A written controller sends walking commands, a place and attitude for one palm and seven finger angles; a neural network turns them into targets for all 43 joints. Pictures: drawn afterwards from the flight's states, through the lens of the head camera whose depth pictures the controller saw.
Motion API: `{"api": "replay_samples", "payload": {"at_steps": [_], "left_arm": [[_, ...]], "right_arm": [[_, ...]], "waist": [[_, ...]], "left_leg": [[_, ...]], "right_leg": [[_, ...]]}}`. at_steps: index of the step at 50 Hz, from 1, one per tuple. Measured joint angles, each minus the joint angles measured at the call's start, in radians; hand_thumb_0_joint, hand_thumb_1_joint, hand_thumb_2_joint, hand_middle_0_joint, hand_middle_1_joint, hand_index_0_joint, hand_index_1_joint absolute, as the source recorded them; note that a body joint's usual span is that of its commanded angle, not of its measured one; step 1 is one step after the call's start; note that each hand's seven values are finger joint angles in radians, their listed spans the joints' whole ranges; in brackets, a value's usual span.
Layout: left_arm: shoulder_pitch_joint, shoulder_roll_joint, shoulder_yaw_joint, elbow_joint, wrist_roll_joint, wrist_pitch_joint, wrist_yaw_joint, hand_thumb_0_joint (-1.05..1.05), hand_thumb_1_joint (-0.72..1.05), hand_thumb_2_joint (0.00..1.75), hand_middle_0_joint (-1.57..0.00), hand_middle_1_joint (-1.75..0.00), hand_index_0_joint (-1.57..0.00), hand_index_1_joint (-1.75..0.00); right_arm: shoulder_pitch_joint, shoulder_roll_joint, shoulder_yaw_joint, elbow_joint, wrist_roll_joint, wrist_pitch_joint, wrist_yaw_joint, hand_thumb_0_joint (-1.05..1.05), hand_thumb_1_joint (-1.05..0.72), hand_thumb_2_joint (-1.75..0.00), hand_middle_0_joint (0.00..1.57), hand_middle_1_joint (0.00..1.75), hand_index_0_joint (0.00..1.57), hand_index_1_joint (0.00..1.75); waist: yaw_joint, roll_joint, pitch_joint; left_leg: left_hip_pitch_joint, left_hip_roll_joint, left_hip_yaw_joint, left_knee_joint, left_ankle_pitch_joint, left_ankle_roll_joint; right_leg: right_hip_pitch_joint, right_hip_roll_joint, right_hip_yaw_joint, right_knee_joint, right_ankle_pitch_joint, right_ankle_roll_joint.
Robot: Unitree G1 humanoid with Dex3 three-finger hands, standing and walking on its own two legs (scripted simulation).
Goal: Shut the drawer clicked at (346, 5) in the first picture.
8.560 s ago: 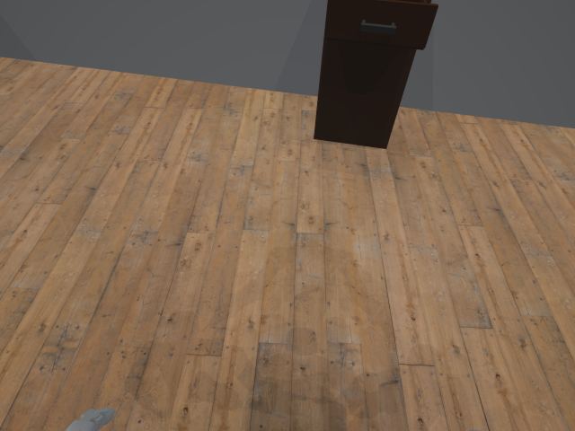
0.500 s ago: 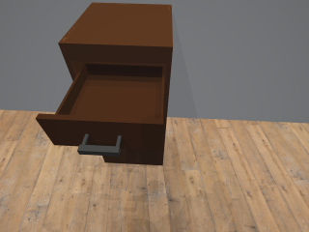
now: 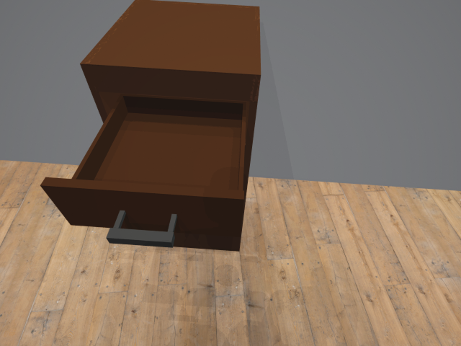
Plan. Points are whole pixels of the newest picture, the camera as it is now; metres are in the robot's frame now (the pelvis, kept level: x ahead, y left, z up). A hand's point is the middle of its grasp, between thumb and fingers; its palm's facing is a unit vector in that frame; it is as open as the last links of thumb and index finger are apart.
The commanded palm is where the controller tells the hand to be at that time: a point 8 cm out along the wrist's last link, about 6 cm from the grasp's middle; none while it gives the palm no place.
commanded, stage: come to a stop and stand still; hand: left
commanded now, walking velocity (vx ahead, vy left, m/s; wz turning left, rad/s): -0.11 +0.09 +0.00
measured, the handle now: (144, 227) +0.32 +0.19 +0.00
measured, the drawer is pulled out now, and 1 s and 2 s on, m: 0.30 0.30 0.30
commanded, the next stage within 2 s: look again from close up in 1.34 s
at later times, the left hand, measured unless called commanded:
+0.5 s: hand out of the picture +0.03 +0.20 -0.17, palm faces +0.02 -0.97 -0.26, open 7.3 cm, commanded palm none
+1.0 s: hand out of the picture -0.04 +0.17 -0.17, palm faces -0.01 -0.98 -0.20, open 7.4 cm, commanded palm none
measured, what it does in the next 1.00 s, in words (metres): stands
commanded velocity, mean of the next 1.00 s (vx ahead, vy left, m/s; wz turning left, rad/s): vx -0.02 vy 0.01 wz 0.00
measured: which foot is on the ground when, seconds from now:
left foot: down 0.00-1.00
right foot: down 0.00-1.00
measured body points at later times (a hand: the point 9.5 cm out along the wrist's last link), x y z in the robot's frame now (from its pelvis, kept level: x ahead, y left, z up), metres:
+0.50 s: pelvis -0.03 +0.01 +0.00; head -0.02 +0.00 +0.45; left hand +0.02 +0.25 -0.15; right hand +0.03 -0.22 -0.16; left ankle -0.02 +0.11 -0.73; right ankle -0.05 -0.12 -0.73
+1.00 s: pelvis -0.03 -0.01 +0.01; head +0.00 -0.01 +0.46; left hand -0.04 +0.22 -0.15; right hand -0.04 -0.23 -0.16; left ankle -0.02 +0.11 -0.73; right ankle -0.05 -0.12 -0.73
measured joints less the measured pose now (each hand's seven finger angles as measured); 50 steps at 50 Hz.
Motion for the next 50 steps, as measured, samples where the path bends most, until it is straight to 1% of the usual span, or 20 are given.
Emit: {"api": "replay_samples", "payload": {"at_steps": [6, 10, 14, 17, 20, 25, 34, 42, 50], "left_arm": [[-0.006, -0.015, -0.005, 0.006, -0.013, -0.006, 0.019, 0.01, 0.91, 0.9, -0.2, -0.3, -0.2, -0.3], [-0.032, -0.02, -0.002, -0.018, -0.014, 0.004, 0.027, 0.01, 0.9, 0.9, -0.2, -0.3, -0.2, -0.3], [-0.067, -0.013, 0.004, -0.043, -0.012, 0.013, 0.031, 0.01, 0.9, 0.9, -0.2, -0.3, -0.21, -0.3], [-0.079, -0.006, 0.003, -0.066, -0.004, 0.001, 0.043, 0.01, 0.91, 0.9, -0.2, -0.3, -0.21, -0.3], [-0.092, 0.013, -0.001, -0.09, -0.007, 0.003, 0.038, 0.01, 0.91, 0.9, -0.2, -0.3, -0.21, -0.3], [-0.119, 0.035, -0.006, -0.116, -0.01, 0.023, 0.029, 0.01, 0.91, 0.9, -0.2, -0.3, -0.21, -0.3], [-0.109, 0.052, -0.014, -0.129, -0.007, 0.035, 0.007, 0.01, 0.91, 0.9, -0.2, -0.3, -0.2, -0.3], [-0.067, 0.039, -0.023, -0.076, -0.013, 0.027, 0.003, 0.01, 0.9, 0.9, -0.2, -0.3, -0.2, -0.3], [-0.059, 0.008, -0.03, -0.017, -0.016, 0.017, 0.006, 0.01, 0.9, 0.9, -0.2, -0.3, -0.2, -0.3]], "right_arm": [[-0.021, 0.003, 0.004, 0.014, 0.006, 0.003, -0.018, 0.01, -0.92, -0.9, 0.2, 0.3, 0.2, 0.3], [-0.041, -0.005, -0.006, -0.002, 0.009, 0.008, -0.024, 0.01, -0.92, -0.9, 0.2, 0.3, 0.2, 0.3], [-0.063, -0.012, -0.014, -0.02, 0.008, 0.009, -0.024, 0.01, -0.92, -0.9, 0.2, 0.3, 0.2, 0.3], [-0.072, -0.03, -0.022, -0.071, 0.01, 0.015, -0.011, 0.01, -0.93, -0.9, 0.2, 0.3, 0.2, 0.3], [-0.071, -0.037, -0.023, -0.117, 0.005, 0.006, -0.005, 0.0, -0.92, -0.9, 0.2, 0.3, 0.2, 0.3], [-0.062, -0.044, -0.012, -0.139, 0.003, 0.012, -0.005, 0.0, -0.92, -0.9, 0.2, 0.3, 0.19, 0.3], [-0.031, -0.057, 0.001, -0.125, -0.004, 0.024, 0.013, 0.0, -0.92, -0.9, 0.2, 0.3, 0.2, 0.3], [0.008, -0.051, 0.011, -0.062, 0.002, 0.016, 0.011, 0.0, -0.91, -0.9, 0.2, 0.3, 0.2, 0.3], [0.001, -0.029, 0.015, -0.006, 0.008, 0.007, 0.0, 0.0, -0.91, -0.9, 0.2, 0.3, 0.2, 0.3]], "waist": [[-0.003, 0.001, 0.02], [0.001, -0.002, 0.03], [0.002, -0.007, 0.035], [-0.007, 0.021, 0.029], [-0.016, 0.023, 0.028], [-0.013, 0.044, 0.019], [-0.015, 0.044, 0.002], [-0.012, 0.034, 0.019], [-0.009, 0.018, 0.033]], "left_leg": [[0.014, 0.008, -0.004, -0.008, -0.009, -0.012], [0.015, 0.003, 0.001, -0.019, 0.001, -0.011], [0.012, -0.003, 0.008, -0.021, 0.009, -0.007], [-0.036, 0.019, 0.0, 0.038, -0.002, -0.008], [-0.043, 0.014, 0.005, 0.054, -0.011, 0.0], [-0.028, 0.008, 0.01, 0.057, 0.003, 0.01], [-0.03, -0.009, 0.022, -0.037, 0.076, 0.013], [-0.023, -0.004, 0.019, -0.076, 0.094, 0.002], [0.005, 0.01, 0.016, -0.083, 0.082, -0.012]], "right_leg": [[0.016, 0.008, -0.004, -0.012, -0.001, -0.005], [0.006, 0.003, 0.0, -0.004, 0.002, -0.005], [-0.002, -0.003, 0.007, 0.002, -0.002, -0.002], [-0.021, 0.017, 0.001, 0.0, 0.015, -0.002], [-0.039, 0.011, 0.007, 0.036, 0.007, 0.0], [-0.026, 0.005, 0.012, 0.041, 0.017, 0.008], [-0.054, -0.009, 0.022, 0.0, 0.063, 0.002], [-0.052, -0.002, 0.02, -0.03, 0.076, -0.001], [-0.02, 0.013, 0.017, -0.049, 0.071, -0.011]]}}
